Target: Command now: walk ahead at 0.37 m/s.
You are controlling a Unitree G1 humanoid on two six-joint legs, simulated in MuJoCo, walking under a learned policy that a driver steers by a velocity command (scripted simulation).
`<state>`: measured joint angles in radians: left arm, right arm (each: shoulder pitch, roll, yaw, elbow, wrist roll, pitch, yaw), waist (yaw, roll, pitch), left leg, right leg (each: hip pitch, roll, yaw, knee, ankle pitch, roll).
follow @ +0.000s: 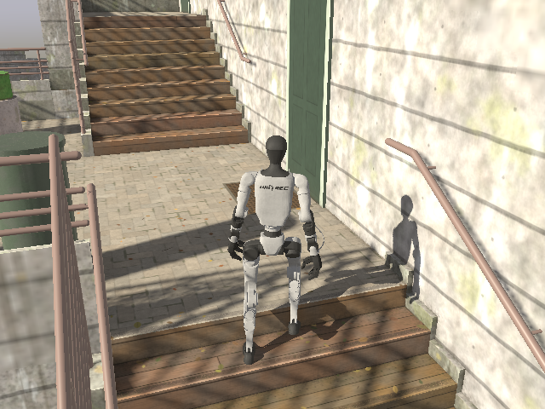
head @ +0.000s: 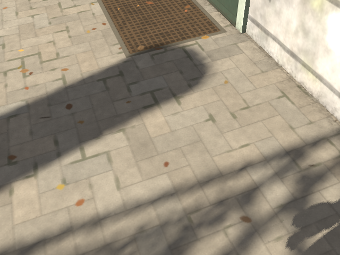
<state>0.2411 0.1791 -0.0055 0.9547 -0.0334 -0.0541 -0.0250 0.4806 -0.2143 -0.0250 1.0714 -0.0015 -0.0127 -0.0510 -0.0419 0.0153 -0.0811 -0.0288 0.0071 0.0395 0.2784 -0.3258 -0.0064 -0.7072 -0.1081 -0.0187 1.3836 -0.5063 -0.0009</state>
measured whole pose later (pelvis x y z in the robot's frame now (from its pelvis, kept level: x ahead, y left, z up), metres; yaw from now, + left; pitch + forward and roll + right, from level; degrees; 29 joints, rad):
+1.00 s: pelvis +0.52 -0.04 +0.15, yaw +31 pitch +4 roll -2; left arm 0.07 0.26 0.04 0.61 0.01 -0.13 0.01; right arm 0.40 -0.27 -0.04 0.73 0.03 -0.05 -0.01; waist -0.07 0.03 -0.02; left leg -0.26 -0.10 -0.23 1.01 -0.49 0.05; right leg -0.48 0.04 -0.02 0.55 -0.15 -0.03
